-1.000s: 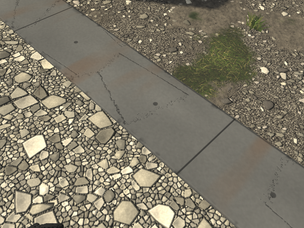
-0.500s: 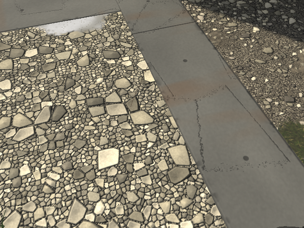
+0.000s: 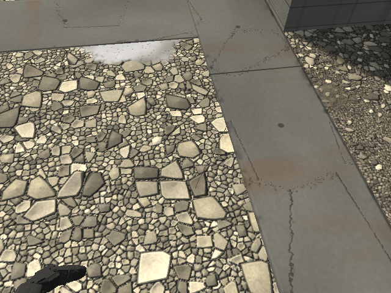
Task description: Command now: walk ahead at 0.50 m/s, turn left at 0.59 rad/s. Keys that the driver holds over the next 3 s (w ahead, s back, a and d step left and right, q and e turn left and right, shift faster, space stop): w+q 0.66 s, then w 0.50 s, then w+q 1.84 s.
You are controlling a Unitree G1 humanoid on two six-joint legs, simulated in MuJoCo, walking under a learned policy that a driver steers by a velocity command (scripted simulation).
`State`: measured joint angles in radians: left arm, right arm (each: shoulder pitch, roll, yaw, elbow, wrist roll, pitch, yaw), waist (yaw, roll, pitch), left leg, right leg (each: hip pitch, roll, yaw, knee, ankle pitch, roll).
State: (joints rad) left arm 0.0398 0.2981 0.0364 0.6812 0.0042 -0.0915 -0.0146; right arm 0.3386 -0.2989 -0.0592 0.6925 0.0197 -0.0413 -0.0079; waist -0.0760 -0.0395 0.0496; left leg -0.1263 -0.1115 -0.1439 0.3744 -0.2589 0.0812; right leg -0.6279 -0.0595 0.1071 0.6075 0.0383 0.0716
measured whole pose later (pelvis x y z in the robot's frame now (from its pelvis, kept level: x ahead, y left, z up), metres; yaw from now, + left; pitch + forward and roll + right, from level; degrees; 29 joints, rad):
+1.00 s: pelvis +0.52 +0.12 +0.00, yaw +29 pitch +1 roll +1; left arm 0.09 0.30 0.03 0.74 0.00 -0.08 -0.02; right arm 0.33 -0.28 -0.05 0.73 0.01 -0.06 0.01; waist -0.06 -0.05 0.04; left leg -0.05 -0.10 -0.04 0.28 -0.23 0.08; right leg -0.66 -0.11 0.05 0.66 0.08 0.05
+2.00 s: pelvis +0.99 +0.44 +0.00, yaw +54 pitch +2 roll +0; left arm 0.05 0.31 0.04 0.71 0.01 -0.09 -0.01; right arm 0.34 -0.28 -0.07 0.70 0.02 -0.04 -0.01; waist -0.06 -0.04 0.04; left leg -0.15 -0.11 -0.12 0.34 -0.21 0.09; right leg -0.66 -0.09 0.10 0.72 -0.05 0.07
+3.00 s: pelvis +1.19 +0.93 +0.00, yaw +90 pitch +2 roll +0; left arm 0.05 0.31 0.04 0.70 0.01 -0.09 -0.01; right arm 0.34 -0.28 -0.07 0.69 0.02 -0.04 -0.01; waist -0.07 -0.04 0.04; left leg -0.15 -0.11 -0.13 0.36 -0.22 0.08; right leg -0.65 -0.08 0.10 0.70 -0.03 0.07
